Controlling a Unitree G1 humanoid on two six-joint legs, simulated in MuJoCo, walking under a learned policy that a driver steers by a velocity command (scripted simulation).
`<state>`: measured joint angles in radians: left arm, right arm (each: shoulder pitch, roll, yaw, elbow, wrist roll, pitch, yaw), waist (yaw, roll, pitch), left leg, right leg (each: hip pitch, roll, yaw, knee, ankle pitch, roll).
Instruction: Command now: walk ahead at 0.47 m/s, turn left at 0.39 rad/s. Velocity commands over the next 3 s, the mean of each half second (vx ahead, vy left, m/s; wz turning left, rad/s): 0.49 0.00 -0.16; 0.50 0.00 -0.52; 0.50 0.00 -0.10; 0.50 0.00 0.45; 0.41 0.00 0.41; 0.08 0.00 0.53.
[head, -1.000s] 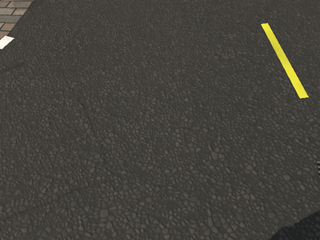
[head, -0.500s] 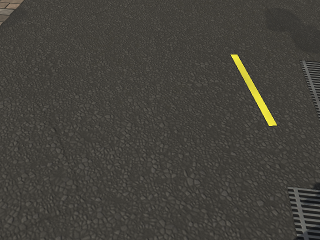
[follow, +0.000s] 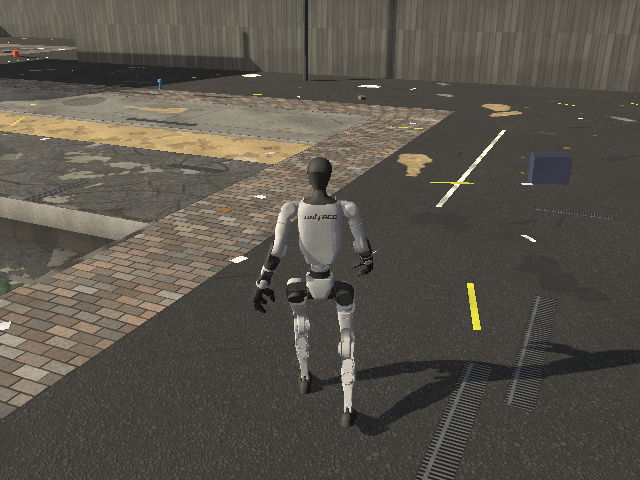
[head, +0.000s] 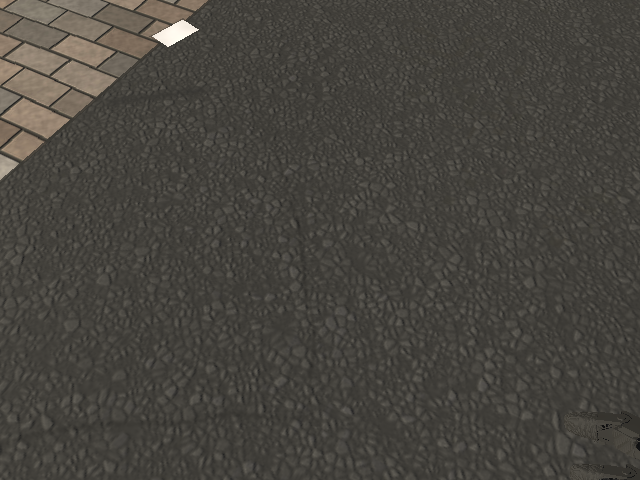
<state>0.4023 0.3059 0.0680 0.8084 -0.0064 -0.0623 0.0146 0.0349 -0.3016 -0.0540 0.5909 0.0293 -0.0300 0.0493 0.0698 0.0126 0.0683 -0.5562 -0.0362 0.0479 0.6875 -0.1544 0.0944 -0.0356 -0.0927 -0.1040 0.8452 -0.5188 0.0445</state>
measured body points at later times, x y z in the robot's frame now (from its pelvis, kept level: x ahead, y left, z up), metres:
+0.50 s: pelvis +0.29 -0.01 +0.01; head +0.32 -0.01 +0.46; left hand +0.52 +0.19 -0.08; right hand +0.28 -0.30 -0.11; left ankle +0.11 +0.08 -0.71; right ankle +0.43 -0.13 -0.70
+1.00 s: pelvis +0.60 -0.04 +0.01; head +0.62 -0.05 +0.46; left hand +0.77 +0.21 -0.10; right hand +0.70 -0.36 -0.05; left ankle +0.75 +0.02 -0.71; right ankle +0.43 -0.12 -0.70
